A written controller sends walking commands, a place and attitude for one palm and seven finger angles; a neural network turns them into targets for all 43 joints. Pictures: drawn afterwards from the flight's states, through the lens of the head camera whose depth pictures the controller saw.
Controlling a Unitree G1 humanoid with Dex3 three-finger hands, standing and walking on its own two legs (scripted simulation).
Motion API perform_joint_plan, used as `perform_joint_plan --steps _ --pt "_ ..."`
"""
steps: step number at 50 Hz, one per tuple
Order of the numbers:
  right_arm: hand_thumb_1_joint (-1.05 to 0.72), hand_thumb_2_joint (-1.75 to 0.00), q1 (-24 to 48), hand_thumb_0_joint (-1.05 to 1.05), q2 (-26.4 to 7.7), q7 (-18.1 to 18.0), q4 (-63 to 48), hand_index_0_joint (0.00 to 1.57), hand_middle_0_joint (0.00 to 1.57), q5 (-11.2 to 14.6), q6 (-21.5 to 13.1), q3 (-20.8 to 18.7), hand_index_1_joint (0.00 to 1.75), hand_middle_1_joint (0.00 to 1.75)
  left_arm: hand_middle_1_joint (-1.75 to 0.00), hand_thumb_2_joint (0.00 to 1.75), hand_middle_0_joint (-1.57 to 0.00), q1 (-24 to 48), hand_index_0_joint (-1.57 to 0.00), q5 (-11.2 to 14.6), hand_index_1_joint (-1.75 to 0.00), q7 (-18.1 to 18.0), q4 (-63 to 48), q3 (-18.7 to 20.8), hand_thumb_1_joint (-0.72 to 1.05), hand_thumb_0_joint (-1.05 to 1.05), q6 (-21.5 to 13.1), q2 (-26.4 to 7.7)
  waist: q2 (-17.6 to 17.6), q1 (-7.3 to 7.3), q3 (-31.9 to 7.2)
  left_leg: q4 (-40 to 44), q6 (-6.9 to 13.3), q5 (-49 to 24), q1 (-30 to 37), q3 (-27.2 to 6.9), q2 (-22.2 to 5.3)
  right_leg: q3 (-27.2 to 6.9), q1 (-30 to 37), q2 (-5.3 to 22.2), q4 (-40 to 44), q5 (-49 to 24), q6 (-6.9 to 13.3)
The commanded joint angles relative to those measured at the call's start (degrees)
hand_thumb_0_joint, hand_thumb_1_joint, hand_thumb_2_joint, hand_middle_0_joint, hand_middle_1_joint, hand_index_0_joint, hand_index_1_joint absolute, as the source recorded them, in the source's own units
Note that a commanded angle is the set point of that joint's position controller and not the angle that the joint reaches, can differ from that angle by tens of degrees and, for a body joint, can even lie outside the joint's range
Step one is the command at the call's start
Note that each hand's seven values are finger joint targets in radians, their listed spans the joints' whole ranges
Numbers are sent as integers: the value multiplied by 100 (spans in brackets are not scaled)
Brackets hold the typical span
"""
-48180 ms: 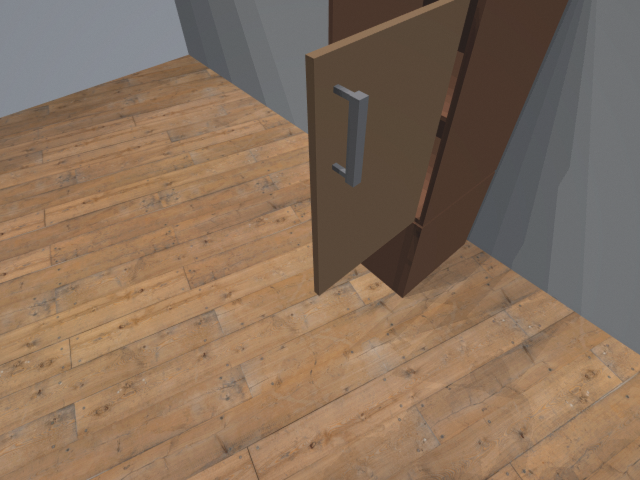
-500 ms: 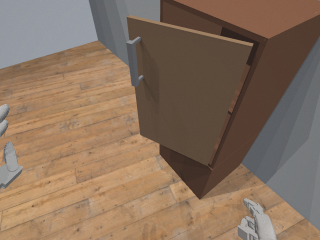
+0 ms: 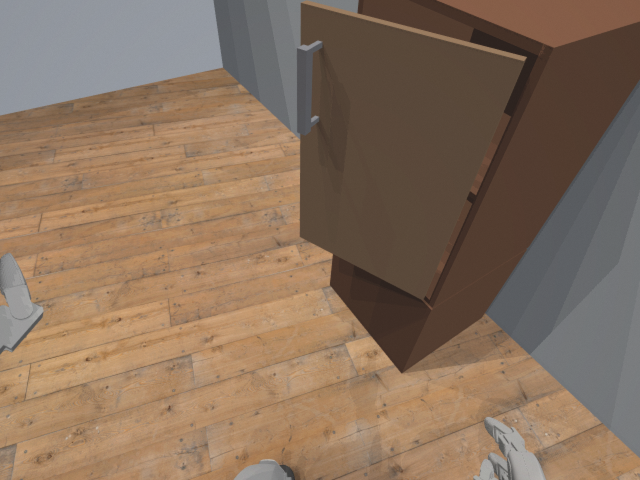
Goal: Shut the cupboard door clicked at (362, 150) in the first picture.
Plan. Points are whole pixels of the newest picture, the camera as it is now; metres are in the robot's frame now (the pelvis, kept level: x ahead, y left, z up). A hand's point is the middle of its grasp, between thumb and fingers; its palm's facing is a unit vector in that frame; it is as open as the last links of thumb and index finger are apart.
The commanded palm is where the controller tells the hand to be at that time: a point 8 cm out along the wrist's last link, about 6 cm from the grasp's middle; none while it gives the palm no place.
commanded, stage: step back with the hand held close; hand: left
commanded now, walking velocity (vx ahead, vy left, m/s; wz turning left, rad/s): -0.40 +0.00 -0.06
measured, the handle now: (310, 89) +0.75 +0.07 +0.13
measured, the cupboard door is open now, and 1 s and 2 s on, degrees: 24 24 24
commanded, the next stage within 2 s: stop stepping back and stand still in 0.08 s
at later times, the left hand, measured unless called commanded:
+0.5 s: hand out of the picture +0.07 +0.28 +0.19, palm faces +0.44 -0.81 -0.39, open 7.5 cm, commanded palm +0.01 +0.32 +0.19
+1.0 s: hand out of the picture +0.04 +0.29 +0.19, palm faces +0.38 -0.79 -0.48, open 7.4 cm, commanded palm -0.01 +0.34 +0.19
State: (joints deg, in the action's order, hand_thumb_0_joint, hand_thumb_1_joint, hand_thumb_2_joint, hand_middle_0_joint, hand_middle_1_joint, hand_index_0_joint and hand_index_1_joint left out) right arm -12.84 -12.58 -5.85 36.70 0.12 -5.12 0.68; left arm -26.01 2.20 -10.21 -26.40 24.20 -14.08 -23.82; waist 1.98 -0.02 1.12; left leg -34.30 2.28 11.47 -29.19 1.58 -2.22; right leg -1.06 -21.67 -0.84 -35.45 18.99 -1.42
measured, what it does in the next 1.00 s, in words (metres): walks backwards: left foot, then right foot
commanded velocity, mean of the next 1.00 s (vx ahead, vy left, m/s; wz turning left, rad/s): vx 0.07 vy -0.05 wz -0.02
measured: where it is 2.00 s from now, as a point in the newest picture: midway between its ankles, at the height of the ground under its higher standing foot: outside the picture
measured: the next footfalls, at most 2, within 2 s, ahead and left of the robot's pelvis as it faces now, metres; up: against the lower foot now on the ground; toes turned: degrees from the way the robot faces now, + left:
left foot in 0.28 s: +0.07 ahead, +0.12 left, +0.00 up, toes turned +1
right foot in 0.52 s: -0.13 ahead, -0.04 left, +0.00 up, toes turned -6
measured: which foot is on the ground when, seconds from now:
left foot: down 0.00-0.14, up 0.16-0.26, down 0.28-0.50, up 0.52-0.70, down 0.72-1.00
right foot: down 0.00-0.28, up 0.30-0.50, down 0.52-1.00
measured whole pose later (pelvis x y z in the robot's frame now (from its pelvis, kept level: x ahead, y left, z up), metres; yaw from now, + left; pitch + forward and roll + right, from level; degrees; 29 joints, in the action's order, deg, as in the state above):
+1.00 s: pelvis -0.17 +0.04 +0.01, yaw -3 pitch -1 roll -1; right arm -15.7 -9.9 -3.9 36.4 -0.5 -3.8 1.4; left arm -32.2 1.9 -9.5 -29.9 24.6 -10.2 -25.7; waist -0.5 1.2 -0.7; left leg -36.0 0.5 18.5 -20.5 3.7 -2.9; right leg 4.4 -14.0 -2.6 -31.1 15.8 3.8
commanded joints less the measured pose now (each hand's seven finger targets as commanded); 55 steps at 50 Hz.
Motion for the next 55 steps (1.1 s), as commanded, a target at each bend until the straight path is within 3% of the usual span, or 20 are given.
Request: perform_joint_plan --steps 1,5,7,8,10,12,14,17,22,23,25,26,28,34,37,38,44,49,52,55 --pt "-90 -90 671 0 -769 16 -1004 20 20 6 -425 -412 30 30 -30 90 -20 165 -20 102 -30 -36 -1574 1187 90 0 -545 -1524 1248 -91 -973 2182 236 2689 -746 -1295 -1210 228 1443 -394 -878 539 155" --pt "-90 -90 609 0 -619 169 -1030 20 20 33 -399 -416 30 30 -30 90 -20 -544 -20 242 -30 25 -1534 1182 90 0 -529 -1424 455 -14 -735 689 -246 2129 128 -114 -424 -790 42 318 931 1573 621" --pt "-90 -90 379 0 -480 224 -799 20 20 24 -278 -445 30 30 -30 90 -20 -480 -20 168 -30 -67 -1523 1050 90 0 -379 -1466 -1248 0 -736 -2019 -593 1345 1357 153 238 -2542 -1748 1856 2519 2657 1264" --pt "-90 -90 493 0 -486 255 -745 20 20 -40 -148 -440 30 30 -30 90 -20 -249 -20 91 -30 -97 -1474 975 90 0 -257 -1419 -1538 -54 -511 -2939 -536 1388 1022 -116 195 -2524 -1792 2105 2572 1937 1401" --pt "-90 -90 384 0 -366 184 -790 20 20 -91 -98 -255 30 30 -30 90 -20 281 -20 32 -30 -159 -1200 911 90 0 -105 -1302 -1581 27 -261 -2182 -370 1753 1049 -358 -149 -1474 -1655 1656 2027 1057 912" --pt "-90 -90 165 0 -657 25 -650 20 20 -26 -151 -296 30 30 -30 90 -20 893 -20 15 -30 -156 -1010 562 90 0 -57 -1070 -509 257 6 248 -229 1315 1615 -319 -86 -662 -1657 881 945 1439 399" --pt "-90 -90 286 0 -927 -79 -867 20 20 13 -363 -362 30 30 -30 90 -20 1372 -20 24 -30 -196 -1419 606 90 0 -196 -1044 1801 140 -37 2447 589 3064 -156 -2474 -1723 153 -315 -271 -1823 877 -36" --pt "-90 -90 493 0 -773 138 -894 20 20 55 -487 -447 30 30 -30 90 -20 448 -20 28 -30 1 -1350 676 90 0 -162 -1009 1266 63 -550 2596 456 3796 -406 -2136 -1561 38 390 -403 -2794 900 0" --pt "-90 -90 586 0 -571 328 -1020 20 20 -42 -319 -308 30 30 -30 90 -20 -348 -20 127 -30 -21 -2177 587 90 0 72 -1052 1545 -14 -588 2394 -254 2980 -217 -623 -849 857 1789 -595 100 1025 308" --pt "-90 -90 523 0 -536 327 -1010 20 20 -36 -270 -290 30 30 -30 90 -20 -321 -20 115 -30 -37 -2218 648 90 0 108 -1174 1160 8 -625 1901 -385 2681 26 -292 -520 629 1878 -429 978 1086 425" --pt "-90 -90 343 0 -487 305 -893 20 20 -85 -74 -324 30 30 -30 90 -20 -202 -20 109 -30 -61 -2105 1001 90 0 113 -1608 -624 51 -482 -1136 -425 1085 411 190 112 -1897 534 1356 2554 1495 1150" --pt "-90 -90 356 0 -602 281 -823 20 20 -151 -80 -282 30 30 -30 90 -20 188 -20 165 -30 -122 -2070 1247 90 0 20 -1855 -575 74 -434 -1643 -391 692 346 -67 8 -2326 245 1980 2764 673 1561" --pt "-90 -90 239 0 -577 193 -700 20 20 -18 -91 -315 30 30 -30 90 -20 225 -20 175 -30 -147 -981 695 90 0 142 -1142 -840 112 -189 -2066 -390 938 -39 -325 3 -2169 169 1730 2545 2026 1405" --pt "-90 -90 345 0 -674 -53 -707 20 20 -6 -164 -265 30 30 -30 90 -20 662 -20 0 -30 -175 -670 290 90 0 151 -980 -546 137 81 593 -55 1208 1778 255 -37 -694 -391 915 1562 1952 803" --pt "-90 -90 451 0 -788 -62 -840 20 20 19 -281 -256 30 30 -30 90 -20 518 -20 41 -30 -127 -1260 493 90 0 -37 -1191 1173 136 -100 2437 667 2759 1885 -2649 -1760 249 -729 -43 -805 857 194" --pt "-90 -90 500 0 -752 -29 -784 20 20 -14 -285 -244 30 30 -30 90 -20 346 -20 11 -30 -74 -1195 592 90 0 -28 -1251 1061 144 -52 2806 655 3546 1111 -2687 -1813 66 -294 -21 -1340 787 197" --pt "-90 -90 470 0 -656 144 -896 20 20 -17 -223 -278 30 30 -30 90 -20 -245 -20 -40 -30 -74 -1627 707 90 0 63 -1152 1025 55 -193 2047 145 2785 22 -641 -964 611 1711 -132 549 377 276" --pt "-90 -90 272 0 -518 163 -798 20 20 -37 -74 -298 30 30 -30 90 -20 -233 -20 87 -30 -168 -1205 897 90 0 98 -1254 -920 87 -285 -737 -222 1058 204 64 -24 -2191 987 1576 2184 1237 1180" --pt "-90 -90 346 0 -527 171 -793 20 20 23 -41 -251 30 30 -30 90 -20 -264 -20 90 -30 -201 -1083 707 90 0 77 -1074 -724 91 -234 -332 -245 927 424 -95 -85 -1624 1143 1581 1766 -242 1188" --pt "-90 -90 470 0 -571 100 -750 20 20 36 -74 -246 30 30 -30 90 -20 -112 -20 48 -30 -168 -1107 613 90 0 26 -1078 -410 66 -336 712 -89 -161 1611 -145 -210 -641 716 894 1256 -955 525"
